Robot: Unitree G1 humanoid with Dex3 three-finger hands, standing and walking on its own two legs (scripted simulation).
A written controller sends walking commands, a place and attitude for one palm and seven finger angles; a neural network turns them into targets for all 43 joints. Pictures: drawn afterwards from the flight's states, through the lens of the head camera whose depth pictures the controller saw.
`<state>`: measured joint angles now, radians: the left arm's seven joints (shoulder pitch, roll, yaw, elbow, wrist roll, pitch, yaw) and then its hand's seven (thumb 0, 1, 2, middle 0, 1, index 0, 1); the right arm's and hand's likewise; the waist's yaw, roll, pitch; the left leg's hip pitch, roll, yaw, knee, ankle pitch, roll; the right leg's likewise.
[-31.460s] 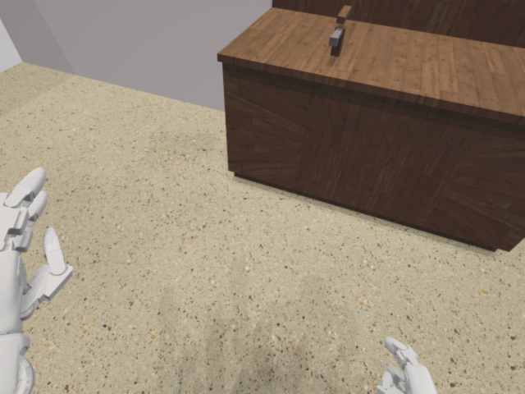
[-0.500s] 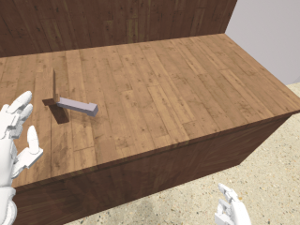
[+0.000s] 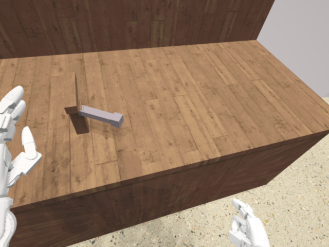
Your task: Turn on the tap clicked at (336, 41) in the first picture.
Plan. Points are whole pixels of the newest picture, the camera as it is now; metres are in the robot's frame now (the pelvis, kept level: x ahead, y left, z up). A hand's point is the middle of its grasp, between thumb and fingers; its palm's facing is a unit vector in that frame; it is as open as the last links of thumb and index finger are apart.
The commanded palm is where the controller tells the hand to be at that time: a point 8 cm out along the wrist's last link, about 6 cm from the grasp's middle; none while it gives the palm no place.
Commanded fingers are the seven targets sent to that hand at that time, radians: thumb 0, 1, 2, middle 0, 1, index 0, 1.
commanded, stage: look again from close up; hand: left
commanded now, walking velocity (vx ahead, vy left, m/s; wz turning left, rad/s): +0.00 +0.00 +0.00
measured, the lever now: (117, 120) +0.41 +0.18 +0.05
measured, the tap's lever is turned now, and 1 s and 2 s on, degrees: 57 57 57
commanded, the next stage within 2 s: shuffle to correct the standing spot in 0.34 s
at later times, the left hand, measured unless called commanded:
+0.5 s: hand (53, 160) +0.22 +0.23 +0.16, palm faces +0.39 -0.85 -0.35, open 7.4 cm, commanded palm +0.16 +0.26 +0.17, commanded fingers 0.00 0.90 0.90 -0.20 -0.30 -0.20 -0.30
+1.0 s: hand (87, 161) +0.22 +0.17 +0.16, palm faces +0.34 -0.86 -0.38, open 7.4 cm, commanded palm +0.16 +0.21 +0.17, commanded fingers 0.00 0.90 0.90 -0.20 -0.30 -0.20 -0.30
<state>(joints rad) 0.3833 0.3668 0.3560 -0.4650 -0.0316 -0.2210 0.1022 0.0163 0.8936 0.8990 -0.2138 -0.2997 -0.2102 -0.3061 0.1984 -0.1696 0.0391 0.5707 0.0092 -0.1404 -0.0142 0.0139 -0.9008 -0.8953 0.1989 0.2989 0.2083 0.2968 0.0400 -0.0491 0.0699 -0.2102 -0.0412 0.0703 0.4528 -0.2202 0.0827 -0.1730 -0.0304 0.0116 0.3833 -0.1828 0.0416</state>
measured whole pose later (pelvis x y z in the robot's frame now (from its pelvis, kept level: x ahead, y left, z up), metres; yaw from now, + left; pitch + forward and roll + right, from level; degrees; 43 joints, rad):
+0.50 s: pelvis +0.00 -0.02 +0.00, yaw +0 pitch -1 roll -1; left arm 0.41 0.35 0.34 -0.44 -0.04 -0.21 0.11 0.02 0.89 0.90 -0.21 -0.30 -0.21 -0.31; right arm 0.20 -0.20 0.02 0.58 0.01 -0.12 -0.03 0.01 -0.90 -0.90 0.20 0.30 0.21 0.30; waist 0.03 -0.02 0.06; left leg -0.21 -0.01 0.05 0.43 -0.21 0.05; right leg -0.16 0.00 0.00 0.35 -0.17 0.02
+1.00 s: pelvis +0.00 -0.07 +0.00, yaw -1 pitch +0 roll -1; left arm 0.44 0.38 0.36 -0.51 -0.08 -0.16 0.08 0.02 0.89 0.90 -0.21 -0.30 -0.21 -0.31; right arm 0.19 -0.19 0.00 0.55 0.01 -0.10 -0.03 0.01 -0.90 -0.90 0.20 0.30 0.21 0.30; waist 0.03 -0.02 0.07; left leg -0.25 0.06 0.03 0.49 -0.23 -0.02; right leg -0.22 0.07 -0.02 0.41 -0.19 -0.05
